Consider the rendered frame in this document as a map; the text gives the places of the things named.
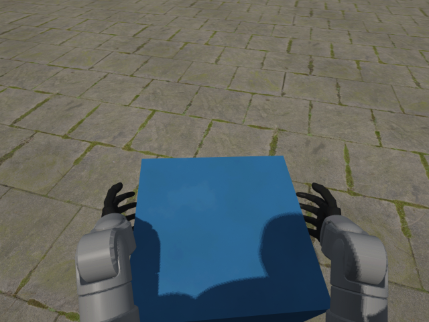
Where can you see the robot left hand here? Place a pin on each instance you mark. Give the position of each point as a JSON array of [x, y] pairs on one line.
[[111, 202]]

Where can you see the carton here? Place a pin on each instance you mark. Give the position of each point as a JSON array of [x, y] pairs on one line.
[[223, 239]]

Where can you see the robot left forearm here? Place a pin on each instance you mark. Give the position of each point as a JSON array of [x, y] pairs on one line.
[[103, 272]]

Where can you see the robot right hand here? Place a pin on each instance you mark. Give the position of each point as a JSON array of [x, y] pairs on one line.
[[327, 207]]

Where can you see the robot right forearm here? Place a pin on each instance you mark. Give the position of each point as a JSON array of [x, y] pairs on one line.
[[358, 273]]

